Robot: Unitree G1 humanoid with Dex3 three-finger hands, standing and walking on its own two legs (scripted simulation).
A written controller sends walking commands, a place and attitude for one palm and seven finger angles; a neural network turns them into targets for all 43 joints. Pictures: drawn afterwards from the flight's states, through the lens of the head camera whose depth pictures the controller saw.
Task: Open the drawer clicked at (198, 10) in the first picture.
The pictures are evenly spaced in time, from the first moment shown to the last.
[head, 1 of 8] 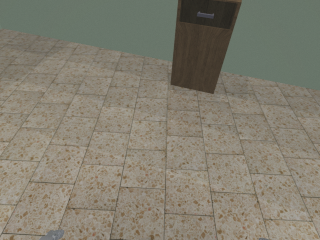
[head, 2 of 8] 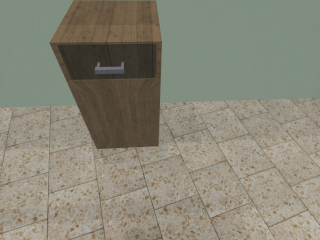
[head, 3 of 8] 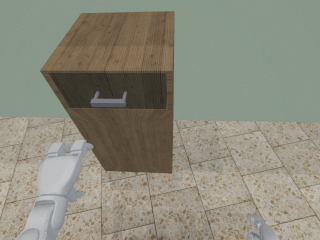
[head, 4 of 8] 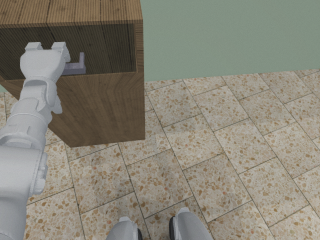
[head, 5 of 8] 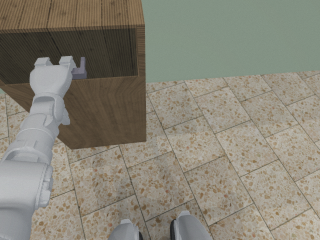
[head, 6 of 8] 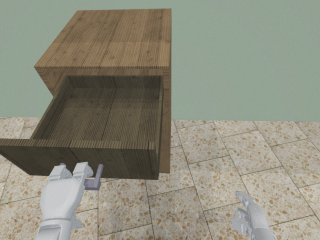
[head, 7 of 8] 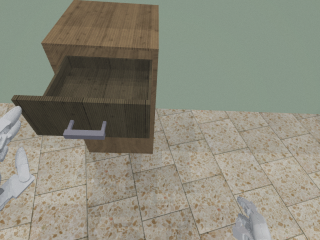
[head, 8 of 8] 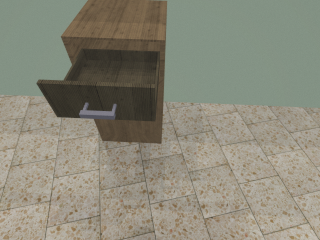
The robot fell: no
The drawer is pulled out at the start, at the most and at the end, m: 0.00 0.30 0.30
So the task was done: yes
